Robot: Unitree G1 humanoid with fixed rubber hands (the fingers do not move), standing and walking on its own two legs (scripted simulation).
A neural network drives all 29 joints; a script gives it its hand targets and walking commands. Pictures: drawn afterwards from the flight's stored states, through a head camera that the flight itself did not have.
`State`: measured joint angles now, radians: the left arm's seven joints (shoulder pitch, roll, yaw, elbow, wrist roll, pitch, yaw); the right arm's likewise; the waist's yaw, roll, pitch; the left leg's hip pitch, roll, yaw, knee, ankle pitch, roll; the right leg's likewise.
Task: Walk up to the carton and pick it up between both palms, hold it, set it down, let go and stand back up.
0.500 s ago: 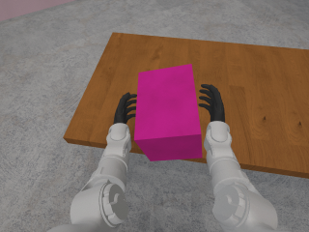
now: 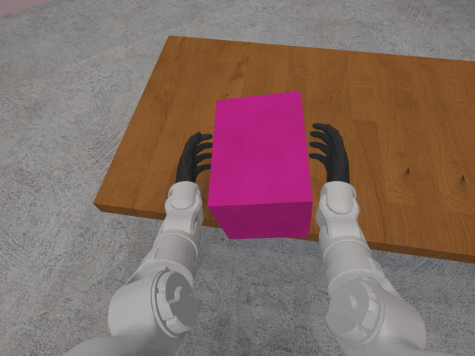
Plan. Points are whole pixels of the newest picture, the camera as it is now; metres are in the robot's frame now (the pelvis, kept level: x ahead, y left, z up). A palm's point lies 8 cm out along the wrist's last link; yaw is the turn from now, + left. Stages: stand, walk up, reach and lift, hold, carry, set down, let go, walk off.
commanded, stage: set down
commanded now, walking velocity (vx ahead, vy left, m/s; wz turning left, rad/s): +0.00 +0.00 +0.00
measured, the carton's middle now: (262, 168) +0.47 -0.02 -0.03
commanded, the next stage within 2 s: none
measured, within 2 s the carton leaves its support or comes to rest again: rests again in 1.62 s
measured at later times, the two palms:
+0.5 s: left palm (191, 176) +0.42 +0.12 +0.01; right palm (337, 174) +0.41 -0.14 +0.03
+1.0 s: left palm (193, 177) +0.42 +0.12 +0.01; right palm (338, 176) +0.41 -0.14 +0.03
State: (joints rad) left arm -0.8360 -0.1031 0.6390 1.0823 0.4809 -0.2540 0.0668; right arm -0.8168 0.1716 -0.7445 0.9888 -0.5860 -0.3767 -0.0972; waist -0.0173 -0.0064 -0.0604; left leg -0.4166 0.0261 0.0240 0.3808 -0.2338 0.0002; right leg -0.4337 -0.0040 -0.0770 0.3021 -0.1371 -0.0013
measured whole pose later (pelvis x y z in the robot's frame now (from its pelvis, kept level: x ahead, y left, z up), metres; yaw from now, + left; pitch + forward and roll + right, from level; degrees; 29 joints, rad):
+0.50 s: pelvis +0.00 +0.00 +0.00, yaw +0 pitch +16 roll -1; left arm -0.82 -0.14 0.68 1.01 0.54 -0.25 0.05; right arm -0.79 0.19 -0.77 0.94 -0.60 -0.37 -0.08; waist -0.02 -0.02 -0.05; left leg -0.41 0.03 0.02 0.38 -0.24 0.00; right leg -0.43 0.00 -0.08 0.30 -0.15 0.00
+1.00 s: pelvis +0.00 +0.00 +0.00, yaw +0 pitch +17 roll -1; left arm -0.82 -0.16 0.69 0.98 0.57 -0.28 0.05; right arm -0.79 0.20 -0.77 0.92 -0.60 -0.38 -0.07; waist -0.03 -0.04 -0.04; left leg -0.44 0.03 0.03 0.39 -0.24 0.00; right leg -0.46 0.00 -0.08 0.31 -0.14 0.00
